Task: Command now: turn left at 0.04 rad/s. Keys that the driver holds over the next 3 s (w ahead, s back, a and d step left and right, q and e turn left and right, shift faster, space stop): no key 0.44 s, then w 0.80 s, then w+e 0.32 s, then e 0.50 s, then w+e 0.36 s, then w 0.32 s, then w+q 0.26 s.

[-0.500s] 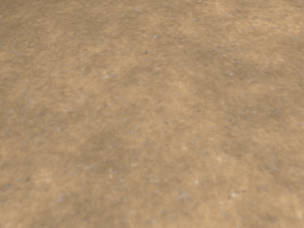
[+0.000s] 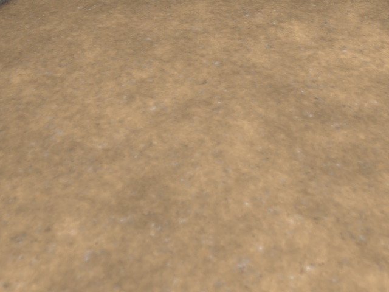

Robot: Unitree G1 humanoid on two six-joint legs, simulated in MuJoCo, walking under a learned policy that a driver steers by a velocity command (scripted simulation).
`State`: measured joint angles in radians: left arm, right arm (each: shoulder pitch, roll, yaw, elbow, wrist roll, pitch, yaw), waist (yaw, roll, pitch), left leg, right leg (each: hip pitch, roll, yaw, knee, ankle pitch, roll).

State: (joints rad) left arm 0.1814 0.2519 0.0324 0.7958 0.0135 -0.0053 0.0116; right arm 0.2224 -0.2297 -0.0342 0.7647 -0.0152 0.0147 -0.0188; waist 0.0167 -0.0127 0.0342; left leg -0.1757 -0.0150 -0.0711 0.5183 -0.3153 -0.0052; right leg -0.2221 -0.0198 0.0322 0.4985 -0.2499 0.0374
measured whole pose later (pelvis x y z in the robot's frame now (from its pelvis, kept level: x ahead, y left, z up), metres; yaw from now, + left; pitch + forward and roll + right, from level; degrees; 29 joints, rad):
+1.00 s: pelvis +0.16 -0.03 +0.01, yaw -1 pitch +1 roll +0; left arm 0.48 0.20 0.01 1.05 0.00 -0.08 0.01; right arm 0.04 -0.26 -0.05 0.85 0.02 -0.08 0.02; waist 0.09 0.03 0.02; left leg -0.62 0.07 0.01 0.67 -0.02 0.00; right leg 0.11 0.03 -0.02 0.15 -0.28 -0.05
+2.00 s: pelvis +0.65 -0.06 +0.00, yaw -22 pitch +3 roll +1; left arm 0.19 0.30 0.07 0.70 -0.01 0.00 0.01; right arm 0.09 -0.31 -0.05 0.78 -0.01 -0.02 -0.05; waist 0.02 0.02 0.06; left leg -0.63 0.04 -0.12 0.94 -0.30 -0.09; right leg -0.37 0.11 0.10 0.44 -0.11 -0.09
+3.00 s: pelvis +0.95 -0.31 +0.01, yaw -38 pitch +1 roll -2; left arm 0.34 0.26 0.06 0.77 0.01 -0.09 -0.01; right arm 0.17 -0.29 -0.05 0.77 0.02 -0.06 0.02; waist 0.04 0.05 0.01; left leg -0.72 0.10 -0.06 0.81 0.04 -0.01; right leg 0.00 0.06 -0.11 0.21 -0.24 -0.05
